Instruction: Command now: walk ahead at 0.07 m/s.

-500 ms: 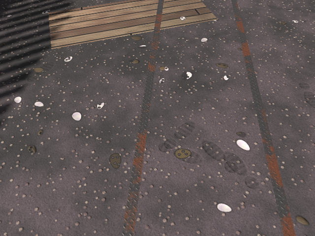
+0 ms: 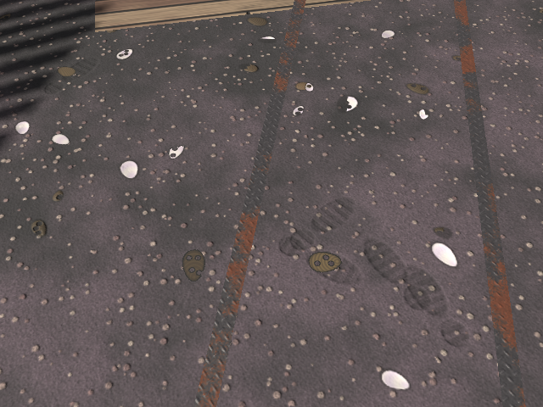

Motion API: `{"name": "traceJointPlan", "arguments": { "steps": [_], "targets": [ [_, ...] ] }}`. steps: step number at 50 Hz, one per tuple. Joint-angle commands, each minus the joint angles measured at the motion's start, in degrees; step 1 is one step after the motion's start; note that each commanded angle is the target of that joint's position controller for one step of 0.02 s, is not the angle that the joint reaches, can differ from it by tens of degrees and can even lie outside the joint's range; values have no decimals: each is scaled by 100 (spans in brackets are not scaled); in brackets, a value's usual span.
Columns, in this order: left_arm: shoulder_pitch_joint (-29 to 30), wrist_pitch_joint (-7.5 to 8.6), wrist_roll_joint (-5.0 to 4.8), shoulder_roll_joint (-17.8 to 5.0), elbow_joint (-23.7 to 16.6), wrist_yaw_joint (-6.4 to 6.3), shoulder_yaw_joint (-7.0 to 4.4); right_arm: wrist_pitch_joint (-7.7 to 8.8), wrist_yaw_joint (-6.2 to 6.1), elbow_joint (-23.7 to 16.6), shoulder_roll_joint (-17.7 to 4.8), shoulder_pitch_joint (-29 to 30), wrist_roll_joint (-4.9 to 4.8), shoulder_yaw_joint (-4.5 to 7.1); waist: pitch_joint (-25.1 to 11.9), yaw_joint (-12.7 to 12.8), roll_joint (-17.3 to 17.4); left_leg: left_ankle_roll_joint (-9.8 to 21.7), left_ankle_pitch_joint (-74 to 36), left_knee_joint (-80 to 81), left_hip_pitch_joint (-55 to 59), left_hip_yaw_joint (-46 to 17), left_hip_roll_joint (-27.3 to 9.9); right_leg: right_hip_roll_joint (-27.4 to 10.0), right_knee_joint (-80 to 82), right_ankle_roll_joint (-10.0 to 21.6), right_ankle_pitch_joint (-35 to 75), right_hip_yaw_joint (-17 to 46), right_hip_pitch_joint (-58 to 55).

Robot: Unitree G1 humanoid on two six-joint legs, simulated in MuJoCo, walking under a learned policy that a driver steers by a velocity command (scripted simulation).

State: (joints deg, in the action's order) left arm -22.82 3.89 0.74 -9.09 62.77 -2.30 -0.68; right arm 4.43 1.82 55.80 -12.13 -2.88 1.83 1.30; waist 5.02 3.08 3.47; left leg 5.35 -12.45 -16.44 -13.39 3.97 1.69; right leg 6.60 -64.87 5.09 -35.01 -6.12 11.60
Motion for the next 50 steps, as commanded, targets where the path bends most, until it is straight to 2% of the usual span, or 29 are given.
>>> {"name": "traceJointPlan", "arguments": {
  "steps": [1,2,3,4,5,7,8,10,13,16,18,19,20,21,22,24,27,32,37,39,40,41,42,43,44,45,46,48,50],
  "targets": [
    [-1187,-75,-206,-495,16,-144,-100,54,-98,380,-885,-2025,-123,180,-1544,-482,307,1298,-6073,-1357,3603,-1598,-2807,-223,-2863,-85,-1034,1324,3115],
    [-716,-78,-21,-786,-72,-130,-163,22,-171,181,-681,-1462,-219,100,-1000,-376,-360,1407,-3983,-807,2768,-1391,-2495,-509,-2190,-134,-105,1301,3349],
    [-346,-129,145,-827,-98,-61,-207,11,-239,97,-423,-1107,-152,7,-876,-212,-660,1318,-2939,-569,2004,-1359,-2224,-656,-1791,-201,416,1193,2988],
    [-444,-267,238,-680,-82,20,-184,12,-395,-50,-523,-673,-79,12,-1222,-17,-326,1781,-1826,-318,1252,-1896,-2627,-784,-1488,-400,868,1179,2407],
    [-169,-385,257,-638,-157,103,-175,1,-405,-117,-553,-545,-97,-3,-959,18,-532,1725,-840,176,173,-1631,-2285,-977,-442,-639,1528,1128,1739],
    [215,-465,160,-371,-236,214,-119,-38,-299,147,-522,-911,-23,-6,-644,-66,-47,1162,679,418,-592,-1057,-1421,-974,1031,-712,1719,709,928],
    [502,-467,153,-317,-327,231,-92,-49,-279,224,-607,-1200,-59,43,-547,-219,144,963,1570,562,-706,-1029,-1246,-953,1467,-662,1841,584,750],
    [800,-450,140,-324,-446,220,-68,-109,-223,301,-745,-1501,-85,132,-425,-370,333,810,3098,794,-631,-1275,-1188,-869,1963,-587,1909,425,800],
    [1145,-355,128,-483,-650,239,-119,-176,-167,262,-794,-1682,-74,213,-286,-443,99,790,4140,896,-412,-1736,-1459,-848,2469,-439,1754,344,944],
    [948,-230,121,-330,-651,261,-125,-222,-175,251,-767,-1685,-98,258,-177,-258,-31,693,4778,700,-598,-1781,-1443,-713,3265,-244,1611,175,307],
    [166,-107,105,-369,-396,199,-172,-198,-191,174,-581,-1538,-114,242,-157,76,-340,472,4963,-28,-1426,-1447,-1053,-778,4123,-59,1361,410,-1045],
    [-564,-25,143,-734,-239,124,-251,-144,-172,-37,-257,-1206,-106,174,-135,340,-1062,194,4614,-1349,-2255,-802,-568,-1806,4980,162,435,1755,-1780],
    [-976,-18,59,-1347,-116,101,-407,-78,-124,-243,37,-1108,-127,100,47,365,-2073,-18,4337,-2684,-3481,134,152,-2909,5888,677,-796,3698,-2125],
    [-825,-51,73,-1143,-103,97,-386,-89,-106,-289,-530,-784,100,238,429,273,-1031,-32,3982,-3348,-3584,-323,-195,-2943,5780,806,-559,3577,-1635],
    [-453,-40,52,-961,-228,125,-336,-85,-42,-221,-459,-931,69,258,348,-1,-894,-49,3520,-3583,-3383,-481,-296,-2628,5753,684,-147,3180,-1424],
    [62,28,-8,-822,-417,149,-315,-108,23,-37,-397,-1204,53,275,186,-315,-854,-181,2872,-3773,-2969,-447,-450,-2196,5882,464,959,2335,-1188],
    [-200,125,0,-653,-288,175,-270,-179,45,-54,-279,-986,77,265,51,-332,-813,-343,2264,-3898,-2815,-231,-500,-1860,5734,452,2809,1519,-1107],
    [-620,158,16,-691,-166,169,-229,-217,38,-457,-120,151,2,155,167,-116,-874,-462,1755,-2844,-2607,47,-467,-1699,5619,522,4297,1036,-1000],
    [-894,148,58,-855,-54,113,-245,-197,5,-698,-209,715,-28,113,197,-10,-978,-172,1932,-1991,-2223,163,-319,-1954,5372,576,4985,988,-1519],
    [-748,138,80,-917,-54,97,-255,-154,-34,-671,-288,452,-36,143,76,-227,-962,22,2244,-1700,-1585,232,-146,-2000,4932,474,5985,856,-1589],
    [-677,135,78,-978,-57,100,-270,-121,-71,-525,-374,-35,-43,194,-184,-443,-951,127,2353,-1542,-886,300,42,-1953,4362,403,6791,758,-1574],
    [-573,116,47,-1011,-67,118,-275,-69,-118,-223,-477,-936,-40,268,-643,-839,-787,253,2128,-1172,257,397,206,-1768,3343,303,7062,546,-1339],
    [-536,121,8,-928,-148,139,-240,-7,-179,16,-764,-1856,59,377,-1195,-1181,-609,449,2340,-1103,1745,-267,-402,-1553,2021,203,5893,412,-329],
    [-1082,128,-226,-348,-342,226,-115,-13,-210,70,-1428,-2577,179,547,-2221,-1098,751,1156,3395,-698,3567,-3088,-2295,-713,-287,-101,2656,41,1663],
    [-806,128,-75,-781,-285,224,-265,-108,-156,97,-1333,-2368,-18,534,-2225,-1075,382,1268,3624,135,3193,-4370,-2515,-395,-1078,5,676,803,2210],
    [-277,108,-18,-822,-464,222,-319,-117,-154,28,-1126,-1663,-88,466,-1147,-762,178,1093,3813,171,2352,-3438,-2292,-779,-1212,66,1099,896,2652],
    [46,142,15,-714,-545,242,-298,-71,-137,-54,-719,-1221,-91,363,-550,-627,-109,946,3352,396,1480,-2761,-2049,-1003,-879,71,1562,856,2574],
    [-4,39,122,-521,-511,275,-298,16,-167,17,-322,-979,-118,240,-145,-230,-3,608,2454,678,413,-1811,-1527,-1250,-257,-19,1891,812,1940],
    [-81,-89,156,-400,-477,333,-296,106,-196,148,-259,-1262,-106,198,-199,-108,10,611,1757,760,225,-1423,-1371,-1249,-56,-127,1985,719,1711]
  ]
}}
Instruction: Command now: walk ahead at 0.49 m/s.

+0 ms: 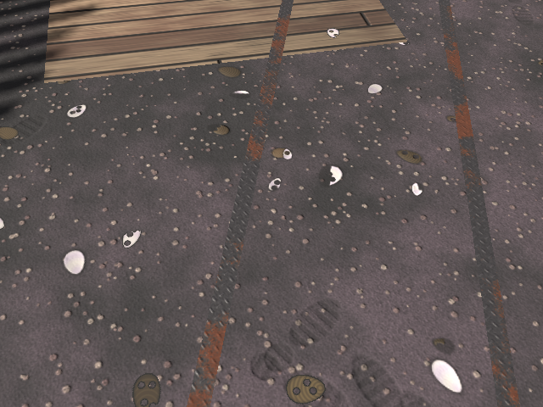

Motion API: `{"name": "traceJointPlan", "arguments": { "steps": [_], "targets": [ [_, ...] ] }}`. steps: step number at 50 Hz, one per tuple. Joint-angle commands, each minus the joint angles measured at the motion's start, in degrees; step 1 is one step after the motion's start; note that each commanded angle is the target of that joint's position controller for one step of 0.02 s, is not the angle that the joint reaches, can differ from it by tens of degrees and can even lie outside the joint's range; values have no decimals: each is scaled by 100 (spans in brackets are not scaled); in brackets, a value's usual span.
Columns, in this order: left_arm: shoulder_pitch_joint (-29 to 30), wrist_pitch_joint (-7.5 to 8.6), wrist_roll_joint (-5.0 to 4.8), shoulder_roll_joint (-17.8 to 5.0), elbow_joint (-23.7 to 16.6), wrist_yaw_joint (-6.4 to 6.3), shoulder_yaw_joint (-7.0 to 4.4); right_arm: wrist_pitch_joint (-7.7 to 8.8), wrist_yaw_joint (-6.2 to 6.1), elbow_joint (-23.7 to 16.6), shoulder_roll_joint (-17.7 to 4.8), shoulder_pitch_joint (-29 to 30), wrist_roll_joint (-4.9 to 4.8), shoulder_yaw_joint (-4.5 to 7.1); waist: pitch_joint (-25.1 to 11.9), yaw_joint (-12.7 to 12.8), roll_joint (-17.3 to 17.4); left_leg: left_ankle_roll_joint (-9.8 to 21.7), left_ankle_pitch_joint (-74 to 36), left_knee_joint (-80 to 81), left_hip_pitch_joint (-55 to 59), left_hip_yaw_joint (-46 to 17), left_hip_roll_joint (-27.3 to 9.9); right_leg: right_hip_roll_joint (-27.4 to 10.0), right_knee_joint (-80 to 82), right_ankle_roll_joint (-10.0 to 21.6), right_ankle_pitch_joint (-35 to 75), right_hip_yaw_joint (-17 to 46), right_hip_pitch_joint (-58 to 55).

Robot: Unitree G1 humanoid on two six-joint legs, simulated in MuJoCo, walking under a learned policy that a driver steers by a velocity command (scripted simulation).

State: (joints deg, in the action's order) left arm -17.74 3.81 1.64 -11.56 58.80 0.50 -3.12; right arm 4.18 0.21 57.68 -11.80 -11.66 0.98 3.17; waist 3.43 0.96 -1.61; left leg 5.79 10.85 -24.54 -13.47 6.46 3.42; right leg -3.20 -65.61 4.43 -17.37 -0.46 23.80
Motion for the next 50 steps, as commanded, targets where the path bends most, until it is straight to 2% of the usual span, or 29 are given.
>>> {"name": "traceJointPlan", "arguments": {
  "steps": [1,3,7,10,13,15,16,17,18,19,20,21,22,23,24,25,26,28,31,36,41,43,44,45,46,47,48,49,50],
  "targets": [
    [-448,-118,56,-164,-139,70,-64,162,-40,13,-376,-520,-21,21,-2,137,511,585,-770,1621,243,-1511,-1499,-294,153,-109,338,105,623],
    [84,-161,50,-210,-339,91,-70,183,-47,66,-492,-740,-30,28,112,97,486,608,-879,1769,361,-1327,-1445,-366,522,-214,745,23,1040],
    [1129,-156,7,-226,-717,130,-36,187,-44,145,-450,-1167,-35,-27,307,-108,437,571,-1597,1806,679,-1034,-1312,-337,1688,-344,1501,-164,1425],
    [1711,-130,-40,-149,-912,141,34,196,-58,233,-488,-1508,-31,-39,308,-285,484,514,-2083,1736,1019,-869,-1302,-156,2509,-300,1840,-346,1237],
    [2111,-96,-50,-200,-1089,124,51,179,-99,353,-519,-1803,11,-43,376,-401,508,564,-2453,1588,1604,-866,-1474,-24,3010,-153,1700,-425,1255],
    [2119,-49,-44,-288,-1157,116,27,164,-139,386,-583,-1793,49,-21,371,-328,503,541,-3070,1326,1973,-852,-1612,65,3251,14,1336,-439,1132],
    [1935,-18,-45,-333,-1126,98,3,161,-155,378,-629,-1701,61,-9,270,-204,533,480,-3784,1029,2059,-776,-1623,188,3379,117,1095,-488,801],
    [1536,14,-44,-412,-1013,61,-40,155,-165,373,-695,-1624,73,11,37,-22,591,404,-4599,534,2100,-709,-1607,373,3470,223,855,-552,260],
    [757,58,-32,-505,-759,15,-103,131,-158,366,-737,-1539,68,23,-366,310,540,319,-5016,-363,2032,-591,-1485,571,3747,349,874,-638,-602],
    [-271,116,50,-715,-431,-45,-197,122,-143,303,-690,-1469,27,4,-929,705,397,209,-4249,-1603,1282,-428,-1262,318,3900,535,1055,-358,-2036],
    [-1138,133,190,-1315,-315,-108,-352,129,-75,80,-282,-1711,-163,-100,-1768,794,-499,-12,-1822,-3633,-427,-98,-686,-1250,4044,1035,437,1688,-3760],
    [-1034,35,61,-1436,-296,-34,-395,129,-37,120,-321,-2045,-215,-28,-2254,554,-1150,-71,1907,-5185,-1709,-509,188,-2135,4864,1602,450,3989,-4314],
    [-328,-4,-81,-1212,-405,-1,-339,93,-58,40,-616,-1559,-96,58,-1437,307,-372,15,1476,-5430,-2185,-988,-258,-1869,4965,1418,68,3317,-3608],
    [145,21,-105,-806,-488,14,-228,120,-34,-85,-512,-1118,-52,39,-724,215,-46,12,1022,-5188,-2265,-962,-477,-1672,5160,1262,190,2560,-2749],
    [365,60,-77,-542,-479,13,-149,113,-19,-103,-366,-978,-39,28,-317,24,100,3,748,-4780,-2068,-934,-683,-1389,5381,1027,542,2007,-2088],
    [356,103,-87,-375,-387,-15,-89,45,2,-121,-313,-981,63,37,-160,-140,-11,-52,629,-4451,-1811,-942,-809,-1162,5489,860,917,1609,-1661],
    [286,141,-80,-287,-313,-34,-52,-40,37,-56,-189,-1136,118,17,-158,-253,-62,-113,563,-4288,-1557,-905,-844,-1012,5566,775,1145,1306,-1429],
    [-27,229,-89,-414,-182,-46,-62,-144,84,-97,-144,-1083,140,24,-160,-323,-79,-213,433,-4078,-1561,-784,-853,-914,5643,809,1675,1026,-1348],
    [-306,261,-94,-601,-112,-53,-81,-219,121,-393,-228,-326,140,32,65,-249,-81,-396,-111,-3451,-2128,-631,-1000,-832,5920,843,1630,766,-1434],
    [-774,240,-102,-571,-27,-57,-37,-193,150,-792,-174,799,46,-39,211,43,-154,-516,-924,-1890,-2292,-377,-938,-667,5973,724,2164,398,-1871],
    [-1196,211,-46,-626,140,-114,-39,-141,136,-1061,-247,1444,30,-54,292,238,-236,-327,-839,-1071,-2298,-246,-748,-895,5687,722,2833,323,-2727],
    [-1081,182,-11,-626,176,-156,-35,-70,101,-1036,-234,1263,47,-48,276,99,-237,-179,-547,-764,-1895,-181,-569,-900,5176,590,4134,155,-2879],
    [-997,176,-6,-662,179,-175,-41,-20,63,-923,-271,922,61,-24,106,-39,-294,-95,-411,-654,-1399,-122,-388,-859,4734,483,5035,94,-2885],
    [-914,170,-25,-699,181,-187,-47,47,18,-680,-350,263,77,24,-206,-286,-284,1,-579,-361,-701,-81,-192,-737,4046,361,5557,52,-2892],
    [-829,162,-99,-685,167,-187,-31,139,-32,-390,-479,-566,149,82,-641,-636,-115,110,-1466,88,418,-106,-258,-480,3047,189,5128,-127,-2515],
    [-867,180,-198,-507,-11,-194,37,209,-86,-212,-934,-1427,288,183,-1393,-826,354,332,-3433,-305,1985,-1115,-1432,-163,1567,15,2933,-281,-1376],
    [-1901,120,-484,10,98,-201,122,160,-45,-208,-1402,-1493,215,280,-2341,-445,1651,1464,-5940,-314,3333,-3160,-3137,839,-463,-192,-1820,-398,85],
    [-1646,32,-258,-486,211,-260,-33,85,2,-271,-1188,-1373,-76,246,-2309,-435,561,1396,-6445,-290,2802,-2923,-2796,622,-750,-160,-1616,507,10],
    [-1210,16,-207,-353,82,-236,-14,55,-19,-357,-895,-688,-102,159,-1654,-285,773,1394,-5495,5,2183,-2395,-2643,484,-800,-210,-1342,409,398]
  ]
}}
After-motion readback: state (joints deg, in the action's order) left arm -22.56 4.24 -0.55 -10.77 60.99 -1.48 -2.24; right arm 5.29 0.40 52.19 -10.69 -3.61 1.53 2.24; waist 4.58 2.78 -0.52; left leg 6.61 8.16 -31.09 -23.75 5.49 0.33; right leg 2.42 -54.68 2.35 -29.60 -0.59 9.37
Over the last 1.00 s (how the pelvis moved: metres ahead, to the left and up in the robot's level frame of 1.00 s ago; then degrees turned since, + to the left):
0.36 -0.01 -0.03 1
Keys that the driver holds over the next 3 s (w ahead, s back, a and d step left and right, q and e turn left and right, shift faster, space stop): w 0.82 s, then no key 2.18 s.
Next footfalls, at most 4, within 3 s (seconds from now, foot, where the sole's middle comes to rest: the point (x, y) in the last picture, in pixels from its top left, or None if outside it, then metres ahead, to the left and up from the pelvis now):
0.38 right None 0.39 -0.11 -0.78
0.94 left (249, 329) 0.68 0.08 -0.78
1.34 right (326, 336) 0.66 -0.12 -0.78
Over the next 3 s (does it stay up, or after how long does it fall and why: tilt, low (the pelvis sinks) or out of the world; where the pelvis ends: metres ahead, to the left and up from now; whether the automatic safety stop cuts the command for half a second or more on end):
stays up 0.64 0.00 0.01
